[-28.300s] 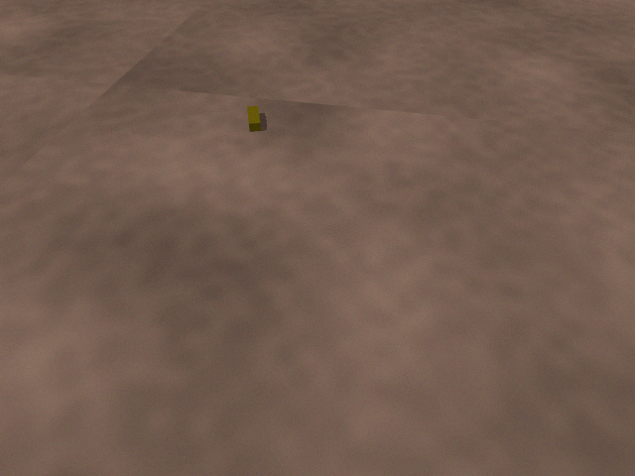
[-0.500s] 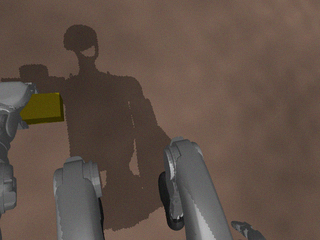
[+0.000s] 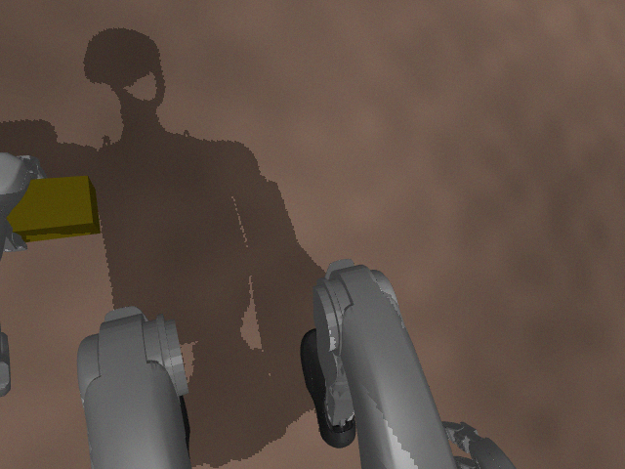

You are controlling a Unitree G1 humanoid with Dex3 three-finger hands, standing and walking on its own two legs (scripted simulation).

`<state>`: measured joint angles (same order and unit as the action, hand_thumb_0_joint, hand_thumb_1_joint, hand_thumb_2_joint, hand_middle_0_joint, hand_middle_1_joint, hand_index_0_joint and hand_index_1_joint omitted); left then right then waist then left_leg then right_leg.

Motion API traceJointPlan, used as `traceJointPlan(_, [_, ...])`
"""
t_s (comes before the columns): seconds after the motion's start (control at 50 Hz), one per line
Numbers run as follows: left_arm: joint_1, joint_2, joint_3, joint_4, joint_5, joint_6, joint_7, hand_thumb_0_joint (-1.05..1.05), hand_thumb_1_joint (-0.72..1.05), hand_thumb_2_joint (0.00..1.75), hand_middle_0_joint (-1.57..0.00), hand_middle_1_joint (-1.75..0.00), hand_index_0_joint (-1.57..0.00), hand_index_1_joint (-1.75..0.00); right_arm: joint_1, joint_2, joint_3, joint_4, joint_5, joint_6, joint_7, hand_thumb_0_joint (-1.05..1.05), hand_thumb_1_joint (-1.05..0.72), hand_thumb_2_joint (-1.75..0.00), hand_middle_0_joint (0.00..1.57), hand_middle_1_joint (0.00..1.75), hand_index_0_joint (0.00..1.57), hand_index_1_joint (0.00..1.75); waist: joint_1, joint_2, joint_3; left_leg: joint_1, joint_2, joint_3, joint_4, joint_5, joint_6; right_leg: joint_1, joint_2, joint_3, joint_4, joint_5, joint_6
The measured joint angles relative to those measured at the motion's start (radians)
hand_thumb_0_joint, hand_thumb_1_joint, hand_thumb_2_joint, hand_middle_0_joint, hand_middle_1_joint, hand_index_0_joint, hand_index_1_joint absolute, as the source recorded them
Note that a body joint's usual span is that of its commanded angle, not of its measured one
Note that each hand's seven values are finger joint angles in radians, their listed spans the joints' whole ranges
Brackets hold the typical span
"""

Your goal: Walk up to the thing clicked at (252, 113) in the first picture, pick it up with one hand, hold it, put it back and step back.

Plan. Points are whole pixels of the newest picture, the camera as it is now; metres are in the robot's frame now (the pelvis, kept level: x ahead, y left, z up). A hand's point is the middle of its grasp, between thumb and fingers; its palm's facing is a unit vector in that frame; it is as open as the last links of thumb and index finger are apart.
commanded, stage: lower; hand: left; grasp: from above
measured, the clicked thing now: (7, 213) +0.46 +0.30 -0.22
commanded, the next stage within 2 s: rest in 0.18 s
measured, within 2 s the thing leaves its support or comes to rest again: rests again in 0.80 s
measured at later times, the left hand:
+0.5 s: hand (25, 217) +0.46 +0.29 -0.25, palm faces -0.50 -0.06 -0.87, open 9.5 cm
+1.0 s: hand (30, 222) +0.46 +0.29 -0.28, palm faces -0.49 -0.09 -0.87, open 9.5 cm
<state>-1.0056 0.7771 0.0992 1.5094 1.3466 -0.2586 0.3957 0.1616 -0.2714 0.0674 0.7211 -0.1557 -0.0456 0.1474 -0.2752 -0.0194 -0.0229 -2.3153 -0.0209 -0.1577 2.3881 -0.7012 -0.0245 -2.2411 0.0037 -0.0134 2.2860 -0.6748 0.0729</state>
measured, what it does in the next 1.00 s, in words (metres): stands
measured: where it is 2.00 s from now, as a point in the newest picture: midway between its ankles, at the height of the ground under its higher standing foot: (256, 435)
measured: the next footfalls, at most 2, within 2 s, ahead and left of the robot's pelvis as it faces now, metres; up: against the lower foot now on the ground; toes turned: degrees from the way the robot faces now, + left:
none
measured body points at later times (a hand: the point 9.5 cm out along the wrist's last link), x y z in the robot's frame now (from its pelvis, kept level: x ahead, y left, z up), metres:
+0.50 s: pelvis +0.00 +0.00 -0.03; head +0.27 +0.09 +0.32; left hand +0.48 +0.29 -0.20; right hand +0.04 -0.27 -0.11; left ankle +0.07 +0.13 -0.30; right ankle +0.10 -0.14 -0.30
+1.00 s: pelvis +0.00 +0.01 -0.04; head +0.28 +0.11 +0.30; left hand +0.48 +0.29 -0.23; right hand +0.04 -0.27 -0.10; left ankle +0.07 +0.13 -0.30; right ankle +0.10 -0.14 -0.30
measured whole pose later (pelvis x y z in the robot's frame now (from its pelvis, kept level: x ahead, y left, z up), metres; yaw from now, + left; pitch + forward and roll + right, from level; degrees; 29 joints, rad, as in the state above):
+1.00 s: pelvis +0.00 +0.01 -0.04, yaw -5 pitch +30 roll -14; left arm -1.01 0.96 0.17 1.66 1.40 -0.29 0.56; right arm 0.11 -0.33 0.18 0.69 -0.25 -0.12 0.21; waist -0.35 -0.10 0.11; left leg -2.37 -0.02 -0.24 2.57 -0.75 -0.02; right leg -2.27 0.04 -0.07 2.39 -0.68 0.07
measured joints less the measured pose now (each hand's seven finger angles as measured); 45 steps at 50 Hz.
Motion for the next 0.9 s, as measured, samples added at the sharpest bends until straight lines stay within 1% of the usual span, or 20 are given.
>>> traceJointPlan(0.08, [-0.002, 0.021, 0.008, 0.013, 0.012, -0.017, 0.009, -0.01, 0.04, 0.46, -0.75, -0.51, -0.78, -0.46, -0.006, -0.005, 0.01, -0.003, -0.008, -0.002, 0.003, 0.0, -0.92, -0.9, 0.21, 0.3, 0.2, 0.3, -0.007, -0.009, 0.015, -0.013, -0.001, -0.01, 0.024, -0.002, -0.001, -0.009, 0.004, -0.006, 0.017, 0.001, 0.003])
traceJointPlan(0.16, [0.003, 0.035, 0.018, 0.016, 0.024, -0.029, 0.032, -0.01, 0.05, 0.45, -0.76, -0.5, -0.78, -0.46, -0.008, -0.007, 0.014, -0.003, -0.017, -0.003, 0.005, 0.0, -0.91, -0.9, 0.21, 0.3, 0.2, 0.3, -0.014, -0.019, 0.024, -0.028, -0.003, -0.017, 0.048, -0.004, -0.002, -0.021, 0.007, -0.01, 0.036, 0.0, 0.001])
traceJointPlan(0.3, [-0.004, 0.059, 0.029, 0.048, 0.042, -0.027, 0.072, -0.01, 0.05, 0.44, -0.75, -0.51, -0.78, -0.46, -0.014, -0.012, 0.029, -0.003, -0.032, -0.012, 0.012, 0.0, -0.91, -0.9, 0.21, 0.3, 0.2, 0.3, -0.029, -0.028, 0.042, -0.052, -0.005, -0.027, 0.083, -0.005, -0.001, -0.04, 0.012, -0.016, 0.062, 0.001, -0.003])
traceJointPlan(0.34, [-0.002, 0.063, 0.034, 0.049, 0.041, -0.022, 0.079, -0.01, 0.05, 0.44, -0.75, -0.51, -0.78, -0.46, -0.016, -0.012, 0.034, -0.004, -0.035, -0.015, 0.014, 0.0, -0.91, -0.9, 0.21, 0.3, 0.2, 0.3, -0.032, -0.028, 0.047, -0.057, -0.005, -0.03, 0.09, -0.007, 0.001, -0.043, 0.013, -0.018, 0.066, 0.001, -0.002])
traceJointPlan(0.4, [-0.014, 0.072, 0.027, 0.074, 0.04, -0.013, 0.087, -0.01, 0.06, 0.44, -0.75, -0.51, -0.78, -0.46, -0.02, -0.013, 0.045, -0.002, -0.04, -0.024, 0.018, 0.0, -0.91, -0.9, 0.21, 0.3, 0.2, 0.3, -0.038, -0.033, 0.056, -0.061, -0.003, -0.032, 0.101, -0.01, 0.002, -0.047, 0.017, -0.019, 0.073, 0.001, -0.001])
traceJointPlan(0.48, [-0.014, 0.084, 0.036, 0.088, 0.037, -0.012, 0.099, -0.01, 0.06, 0.44, -0.75, -0.51, -0.78, -0.46, -0.025, -0.013, 0.059, -0.005, -0.044, -0.034, 0.022, 0.0, -0.9, -0.9, 0.21, 0.3, 0.2, 0.3, -0.045, -0.035, 0.069, -0.066, -0.002, -0.039, 0.114, -0.016, 0.003, -0.05, 0.02, -0.025, 0.08, -0.001, -0.003])
traceJointPlan(0.52, [-0.016, 0.094, 0.042, 0.095, 0.04, -0.014, 0.103, -0.01, 0.06, 0.44, -0.75, -0.51, -0.78, -0.46, -0.027, -0.015, 0.068, -0.01, -0.049, -0.039, 0.026, 0.0, -0.9, -0.9, 0.21, 0.3, 0.2, 0.3, -0.05, -0.039, 0.078, -0.066, -0.002, -0.043, 0.121, -0.019, 0.003, -0.05, 0.021, -0.027, 0.084, -0.002, -0.004])
traceJointPlan(0.6, [-0.014, 0.118, 0.067, 0.102, 0.047, -0.022, 0.115, -0.01, 0.06, 0.44, -0.75, -0.51, -0.78, -0.46, -0.034, -0.023, 0.082, -0.022, -0.058, -0.05, 0.033, 0.0, -0.9, -0.9, 0.21, 0.3, 0.2, 0.3, -0.058, -0.047, 0.099, -0.066, -0.003, -0.055, 0.137, -0.024, 0.001, -0.047, 0.025, -0.036, 0.091, -0.002, -0.001])
traceJointPlan(0.7, [-0.012, 0.138, 0.075, 0.11, 0.046, -0.025, 0.129, -0.01, 0.06, 0.44, -0.75, -0.51, -0.77, -0.46, -0.042, -0.034, 0.093, -0.029, -0.071, -0.057, 0.04, 0.0, -0.9, -0.9, 0.21, 0.3, 0.2, 0.3, -0.064, -0.058, 0.112, -0.07, -0.003, -0.067, 0.153, -0.028, 0.001, -0.047, 0.028, -0.045, 0.099, -0.002, -0.001])
traceJointPlan(0.78, [-0.007, 0.16, 0.093, 0.124, 0.062, -0.03, 0.138, -0.01, 0.06, 0.44, -0.75, -0.51, -0.77, -0.46, -0.05, -0.042, 0.098, -0.034, -0.083, -0.064, 0.047, 0.0, -0.9, -0.9, 0.21, 0.3, 0.2, 0.3, -0.07, -0.067, 0.123, -0.066, 0.0, -0.074, 0.163, -0.035, 0.002, -0.042, 0.032, -0.05, 0.102, -0.003, -0.002])
traceJointPlan(0.84, [0.0, 0.168, 0.091, 0.122, 0.057, -0.029, 0.145, -0.01, 0.06, 0.44, -0.75, -0.51, -0.77, -0.46, -0.051, -0.048, 0.099, -0.035, -0.088, -0.068, 0.051, 0.0, -0.9, -0.9, 0.21, 0.3, 0.2, 0.3, -0.07, -0.072, 0.13, -0.062, 0.001, -0.078, 0.17, -0.039, 0.003, -0.038, 0.034, -0.053, 0.104, -0.003, -0.003])
traceJointPlan(0.88, [-0.002, 0.17, 0.075, 0.125, 0.051, -0.027, 0.146, -0.01, 0.06, 0.44, -0.75, -0.51, -0.77, -0.46, -0.051, -0.051, 0.103, -0.035, -0.089, -0.07, 0.054, 0.0, -0.9, -0.9, 0.21, 0.3, 0.2, 0.3, -0.069, -0.076, 0.133, -0.06, 0.002, -0.079, 0.172, -0.041, 0.004, -0.035, 0.035, -0.055, 0.105, -0.004, -0.002])
traceJointPlan(0.9, [-0.003, 0.173, 0.074, 0.13, 0.05, -0.03, 0.148, -0.01, 0.06, 0.44, -0.75, -0.51, -0.77, -0.46, -0.053, -0.052, 0.106, -0.033, -0.09, -0.072, 0.056, 0.0, -0.9, -0.9, 0.21, 0.3, 0.2, 0.3, -0.069, -0.077, 0.134, -0.06, 0.002, -0.08, 0.174, -0.042, 0.005, -0.035, 0.036, -0.056, 0.105, -0.004, -0.003])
